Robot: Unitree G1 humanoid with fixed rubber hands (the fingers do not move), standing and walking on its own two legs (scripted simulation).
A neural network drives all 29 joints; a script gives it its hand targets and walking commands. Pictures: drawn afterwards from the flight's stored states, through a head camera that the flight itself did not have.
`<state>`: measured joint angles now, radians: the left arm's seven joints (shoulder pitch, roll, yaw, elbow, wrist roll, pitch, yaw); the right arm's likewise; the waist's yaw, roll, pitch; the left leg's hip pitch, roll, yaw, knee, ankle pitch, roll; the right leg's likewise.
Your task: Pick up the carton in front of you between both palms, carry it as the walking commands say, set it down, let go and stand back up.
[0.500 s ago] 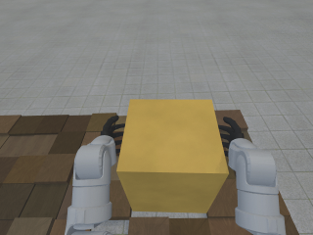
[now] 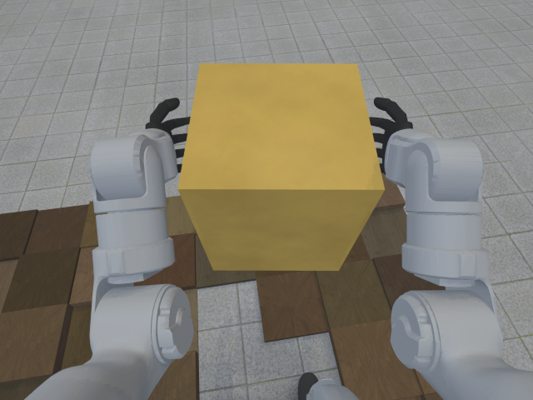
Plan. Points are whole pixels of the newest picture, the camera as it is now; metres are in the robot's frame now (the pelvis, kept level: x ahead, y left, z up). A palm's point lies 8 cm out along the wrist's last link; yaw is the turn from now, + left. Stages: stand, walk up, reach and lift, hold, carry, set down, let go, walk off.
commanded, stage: carry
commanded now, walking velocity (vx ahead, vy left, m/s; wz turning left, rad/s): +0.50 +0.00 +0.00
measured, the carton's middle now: (277, 178) +0.42 -0.02 +0.09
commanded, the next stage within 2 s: none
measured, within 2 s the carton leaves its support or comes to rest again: neither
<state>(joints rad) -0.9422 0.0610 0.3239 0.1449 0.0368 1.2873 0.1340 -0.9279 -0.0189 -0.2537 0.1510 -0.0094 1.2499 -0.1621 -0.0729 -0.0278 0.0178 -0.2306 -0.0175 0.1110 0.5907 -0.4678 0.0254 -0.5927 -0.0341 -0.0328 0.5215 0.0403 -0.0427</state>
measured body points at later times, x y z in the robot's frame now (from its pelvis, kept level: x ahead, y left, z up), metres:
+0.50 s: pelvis +0.37 +0.00 -0.04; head +0.40 +0.00 +0.41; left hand +0.70 +0.18 +0.09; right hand +0.72 -0.13 +0.10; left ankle +0.50 +0.08 -0.76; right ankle +0.17 -0.09 -0.72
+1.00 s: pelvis +0.62 -0.03 -0.03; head +0.64 -0.04 +0.42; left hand +1.00 +0.13 +0.12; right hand +1.01 -0.17 +0.11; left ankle +0.52 +0.08 -0.70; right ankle +0.69 -0.11 -0.75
